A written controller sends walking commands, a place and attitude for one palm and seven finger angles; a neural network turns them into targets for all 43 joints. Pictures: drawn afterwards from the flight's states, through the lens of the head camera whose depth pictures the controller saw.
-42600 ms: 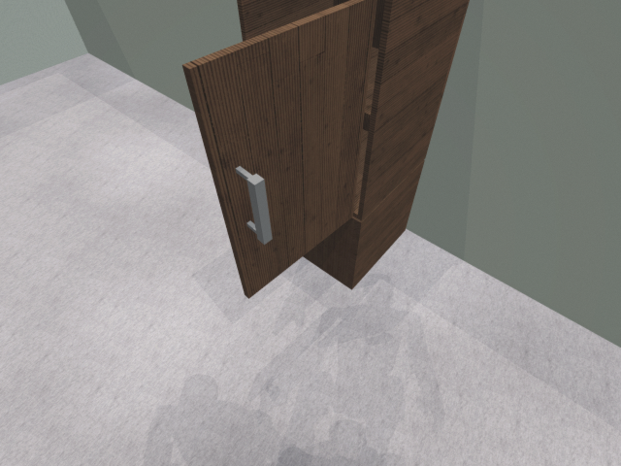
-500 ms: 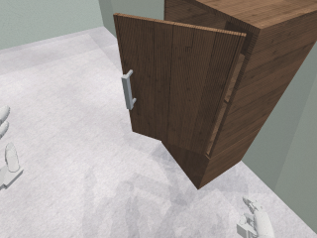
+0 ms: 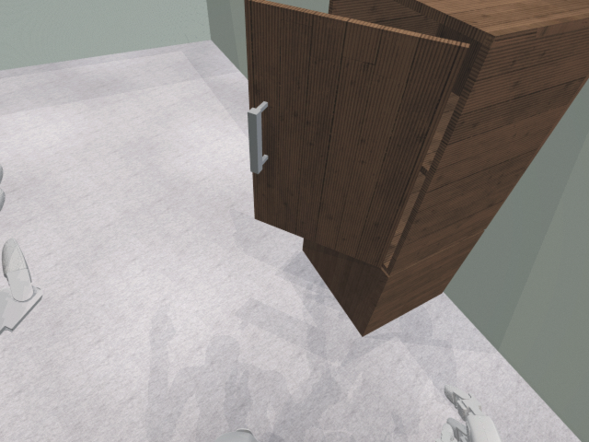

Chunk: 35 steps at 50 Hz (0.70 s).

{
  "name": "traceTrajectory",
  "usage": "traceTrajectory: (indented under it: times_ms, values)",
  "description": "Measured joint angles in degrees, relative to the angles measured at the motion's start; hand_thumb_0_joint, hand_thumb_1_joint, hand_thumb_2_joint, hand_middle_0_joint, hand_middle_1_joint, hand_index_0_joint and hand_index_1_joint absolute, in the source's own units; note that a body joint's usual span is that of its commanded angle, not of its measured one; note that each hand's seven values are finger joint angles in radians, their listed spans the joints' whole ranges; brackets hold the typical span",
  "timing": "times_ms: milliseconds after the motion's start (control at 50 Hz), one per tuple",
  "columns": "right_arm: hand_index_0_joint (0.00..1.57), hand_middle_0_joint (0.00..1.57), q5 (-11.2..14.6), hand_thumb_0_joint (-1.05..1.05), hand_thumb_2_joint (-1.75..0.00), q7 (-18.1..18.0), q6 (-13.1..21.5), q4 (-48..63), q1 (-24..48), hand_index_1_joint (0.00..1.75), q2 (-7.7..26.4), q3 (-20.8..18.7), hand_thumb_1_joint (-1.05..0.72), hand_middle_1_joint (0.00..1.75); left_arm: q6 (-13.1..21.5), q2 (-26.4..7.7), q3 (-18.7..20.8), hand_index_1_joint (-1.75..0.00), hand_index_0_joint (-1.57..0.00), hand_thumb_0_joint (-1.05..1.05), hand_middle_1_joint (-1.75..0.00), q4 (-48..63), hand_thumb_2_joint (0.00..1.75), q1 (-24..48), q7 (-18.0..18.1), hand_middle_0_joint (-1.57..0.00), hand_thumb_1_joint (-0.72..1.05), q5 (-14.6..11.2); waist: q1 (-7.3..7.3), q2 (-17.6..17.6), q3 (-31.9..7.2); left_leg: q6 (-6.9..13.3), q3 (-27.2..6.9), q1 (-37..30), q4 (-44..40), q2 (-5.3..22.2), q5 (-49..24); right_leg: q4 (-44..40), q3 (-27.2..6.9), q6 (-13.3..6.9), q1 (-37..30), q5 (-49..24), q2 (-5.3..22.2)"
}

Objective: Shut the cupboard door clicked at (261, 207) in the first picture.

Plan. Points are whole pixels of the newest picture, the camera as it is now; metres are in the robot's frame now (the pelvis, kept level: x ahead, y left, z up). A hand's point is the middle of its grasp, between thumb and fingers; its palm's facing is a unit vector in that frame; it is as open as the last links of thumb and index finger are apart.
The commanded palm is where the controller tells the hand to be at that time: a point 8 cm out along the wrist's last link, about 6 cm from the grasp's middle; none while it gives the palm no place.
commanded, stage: step back with the hand held close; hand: left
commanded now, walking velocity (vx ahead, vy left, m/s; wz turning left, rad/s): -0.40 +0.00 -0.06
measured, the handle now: (259, 138) +0.74 +0.12 +0.00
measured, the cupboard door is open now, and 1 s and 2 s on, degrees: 36 36 36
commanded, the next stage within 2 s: stop stepping back and stand still in 0.42 s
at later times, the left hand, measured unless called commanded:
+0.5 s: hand out of the picture +0.10 +0.27 +0.20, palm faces +0.41 -0.84 -0.36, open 7.4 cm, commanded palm +0.04 +0.32 +0.20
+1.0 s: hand out of the picture +0.02 +0.37 +0.20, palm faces +0.48 -0.83 -0.30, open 7.4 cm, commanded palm -0.04 +0.40 +0.20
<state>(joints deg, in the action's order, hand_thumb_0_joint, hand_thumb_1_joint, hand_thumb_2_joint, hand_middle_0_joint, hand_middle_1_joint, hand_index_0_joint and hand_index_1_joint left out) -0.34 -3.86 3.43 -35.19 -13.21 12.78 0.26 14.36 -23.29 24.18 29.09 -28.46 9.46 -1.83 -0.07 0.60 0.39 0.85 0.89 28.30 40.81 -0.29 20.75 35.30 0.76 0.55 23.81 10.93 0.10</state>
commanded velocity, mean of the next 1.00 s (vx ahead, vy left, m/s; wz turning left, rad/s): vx -0.10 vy -0.07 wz -0.04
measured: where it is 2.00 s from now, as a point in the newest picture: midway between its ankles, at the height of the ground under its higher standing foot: outside the picture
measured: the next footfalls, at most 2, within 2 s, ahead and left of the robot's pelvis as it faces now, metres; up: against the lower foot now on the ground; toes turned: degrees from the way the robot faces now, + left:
right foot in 0.28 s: -0.11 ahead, -0.13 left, +0.00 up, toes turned +3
right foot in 0.82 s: -0.15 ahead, -0.01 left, +0.00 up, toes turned -8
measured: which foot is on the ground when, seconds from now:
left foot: down 0.00-0.80, up 0.82-0.96, down 0.98-1.00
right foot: down 0.00-0.08, up 0.10-0.26, down 0.28-0.62, up 0.64-0.80, down 0.82-1.00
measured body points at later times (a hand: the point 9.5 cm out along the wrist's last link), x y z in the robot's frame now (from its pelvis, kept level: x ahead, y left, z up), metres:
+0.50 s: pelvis -0.10 +0.02 +0.00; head -0.12 +0.05 +0.45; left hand +0.08 +0.31 +0.21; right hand +0.08 -0.21 -0.06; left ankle +0.11 +0.10 -0.71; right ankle -0.15 -0.13 -0.72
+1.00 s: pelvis -0.19 +0.11 +0.00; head -0.23 +0.14 +0.45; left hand -0.01 +0.41 +0.22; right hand -0.08 -0.14 -0.07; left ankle -0.14 +0.22 -0.72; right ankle -0.19 +0.00 -0.71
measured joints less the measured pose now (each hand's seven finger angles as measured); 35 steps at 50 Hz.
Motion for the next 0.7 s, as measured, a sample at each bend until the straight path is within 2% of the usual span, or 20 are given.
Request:
traceTrajectory:
  times_ms: [80,120,180,240,280,300,340,400,460,500,540,580,600,620,660,700]
  values:
    - [0.2,0.21,0.4,0.01,-0.9,-0.6,-0.7,-0.1,0.3,0.3,0.3,-0.2,-0.9,0.3,0.3,-1.8,0.3,-0.3,-0.22,0.01,-0.3,0.1,0.9,-1.0,0.5,-0.22,0.88,-0.2,-1.12,0.2,0.1,1.2,0.4,0.4,-2.6,0.3,-5.3,-0.9,-0.1,0.5,0.7,0.6,-0.2]
    - [0.2,0.21,0.5,0.01,-0.9,-1.1,-0.2,0.4,0.0,0.3,0.2,-0.4,-0.9,0.3,0.4,-2.6,1.1,-0.3,-0.22,0.01,-0.3,-0.5,0.9,-1.0,0.3,-0.22,0.88,0.0,-2.11,-1.2,0.4,2.6,-0.1,1.0,-3.7,1.6,-9.2,3.2,-0.7,0.7,1.2,4.7,-2.3]
    - [0.2,0.21,0.2,0.01,-0.9,-1.1,1.4,-0.1,-0.9,0.3,-0.8,-1.0,-0.9,0.3,0.4,-4.4,2.8,-0.3,-0.22,0.01,-0.3,-0.4,0.9,-0.8,-0.5,-0.22,0.88,-0.1,-2.76,-2.5,-0.4,2.9,-0.6,2.2,-5.8,3.8,-15.3,10.4,-1.0,0.4,-1.6,9.6,-5.5]
    - [0.2,0.21,0.0,0.01,-0.9,-0.6,2.7,-0.9,-1.2,0.3,-1.6,-0.9,-0.9,0.3,1.4,-4.5,4.4,-0.3,-0.22,0.02,-0.3,0.2,0.9,-2.1,-0.7,-0.22,0.88,-1.0,-1.9,-2.2,-2.8,2.3,0.7,4.2,-7.8,4.9,-17.8,7.1,-0.2,-0.5,-8.4,13.1,-5.9]
    - [0.2,0.21,-0.3,0.01,-0.9,-0.2,3.5,-1.2,0.0,0.3,-2.0,-0.5,-0.9,0.3,1.9,-3.9,5.3,-0.3,-0.22,0.01,-0.3,0.8,0.9,-3.2,-0.5,-0.22,0.88,-1.8,-0.18,-0.9,-3.9,1.9,2.7,5.8,-9.1,4.7,-19.4,-0.2,-1.2,-1.5,-13.0,13.4,-4.5]
    - [0.2,0.21,-0.4,0.01,-0.9,-0.1,3.8,-1.2,1.2,0.3,-2.1,-0.3,-0.9,0.3,2.3,-3.4,5.6,-0.3,-0.21,0.01,-0.3,0.9,0.9,-3.3,-0.3,-0.21,0.88,-2.0,1.03,-0.1,-3.9,1.7,4.2,6.8,-9.5,4.9,-20.1,-4.0,-2.5,-1.4,-14.1,16.2,-3.9]
    - [0.2,0.21,-0.7,0.01,-0.9,-0.2,4.1,-2.8,3.8,0.3,-1.7,-0.4,-0.9,0.3,2.4,-0.7,3.0,-0.3,-0.21,0.01,-0.3,0.1,0.9,-1.3,-0.3,-0.21,0.88,-1.7,2.23,-2.1,-1.9,0.7,4.1,5.9,-11.3,6.3,-22.1,-4.4,-3.0,-0.7,-13.7,14.9,-5.2]
    - [0.2,0.21,0.3,0.01,-0.9,-0.7,3.8,-3.7,4.5,0.3,-2.2,-0.3,-0.9,0.3,1.6,0.4,-1.1,-0.3,-0.21,0.02,-0.3,0.1,0.9,1.9,-0.9,-0.21,0.88,-1.4,2.32,-2.4,-0.5,0.9,4.2,2.6,-14.1,6.3,-24.3,-3.7,-2.8,0.3,-15.1,11.6,-5.3]
    - [0.2,0.21,0.2,0.01,-0.9,-0.9,2.7,-2.9,4.2,0.3,-3.0,-0.1,-0.9,0.3,1.8,-1.1,-1.7,-0.3,-0.21,0.02,-0.3,-0.5,0.9,2.8,-2.0,-0.21,0.88,-1.6,0.35,-1.7,-1.6,1.1,3.9,2.2,-13.7,5.8,-22.2,-2.9,-2.4,0.1,-15.4,12.2,-5.0]
    - [0.2,0.21,-0.1,0.01,-0.9,-0.8,1.9,-2.0,3.6,0.3,-3.3,0.0,-0.9,0.3,2.0,-2.1,-1.0,-0.3,-0.22,0.01,-0.3,-1.2,0.9,2.1,-2.2,-0.22,0.88,-1.8,-0.98,-1.2,-2.8,-0.8,3.6,3.1,-11.8,5.2,-16.5,-2.8,-2.1,-0.6,-15.0,12.3,-4.3]
    - [0.2,0.21,-0.4,0.01,-0.9,-0.7,1.5,-1.4,2.5,0.3,-2.9,-0.1,-0.9,0.3,1.8,-3.0,-0.3,-0.3,-0.22,0.01,-0.3,-1.1,0.9,0.6,-2.1,-0.22,0.88,-1.6,-1.29,-0.8,-3.8,-3.0,2.9,4.4,-8.0,4.0,-9.1,-2.9,-2.7,-0.2,-14.7,11.6,-3.4]
    - [0.2,0.21,-0.4,0.01,-0.9,-0.7,1.2,-1.3,0.6,0.3,-2.0,-0.1,-0.9,0.3,1.6,-3.6,0.1,-0.3,-0.22,0.01,-0.3,-0.5,0.9,-1.3,-1.8,-0.22,0.88,-1.5,-0.84,-0.2,-5.0,-3.7,1.9,3.3,-3.4,2.5,-6.1,-2.7,-3.9,0.7,-14.4,11.4,-2.6]
    - [0.2,0.21,-0.3,0.01,-0.9,-0.9,1.2,-1.1,-0.4,0.3,-1.4,-0.1,-0.9,0.3,1.5,-3.6,0.3,-0.3,-0.22,0.01,-0.3,-0.2,0.9,-1.7,-1.7,-0.22,0.88,-1.4,-0.75,-0.3,-5.6,-3.2,1.3,2.1,-4.3,2.1,-6.1,-2.2,-4.0,1.1,-13.9,11.7,-2.4]
    - [0.2,0.21,-0.2,0.01,-0.9,-1.2,1.3,-1.1,-1.0,0.3,-0.9,-0.3,-0.9,0.3,1.2,-3.6,0.4,-0.3,-0.22,0.01,-0.3,-0.3,0.9,-1.0,-1.7,-0.22,0.88,-1.4,-0.93,-0.4,-5.3,-1.5,1.2,2.0,-5.7,1.6,-10.0,-1.6,-3.7,1.2,-13.3,12.2,-2.1]
    - [0.2,0.21,-0.1,0.01,-0.9,-1.5,1.8,-1.7,-0.9,0.3,-0.6,-0.5,-0.9,0.3,0.5,-3.3,0.9,-0.3,-0.22,0.01,-0.3,-1.6,0.9,1.5,-1.6,-0.22,0.88,-1.6,-1.02,-0.8,-3.6,1.1,1.2,2.1,-8.3,1.5,-16.1,1.9,-3.7,0.2,-11.2,16.5,-2.9]
    - [0.2,0.21,-0.3,0.01,-0.9,-1.1,2.0,-2.0,-0.4,0.3,-1.1,-0.8,-0.9,0.3,-1.1,-3.0,1.6,-0.3,-0.22,0.01,-0.3,-2.6,0.9,3.3,-1.7,-0.22,0.88,-2.0,-1.21,-1.0,-1.5,1.0,1.3,0.8,-12.6,1.8,-18.3,7.1,-2.8,-0.9,-9.1,19.9,-5.1]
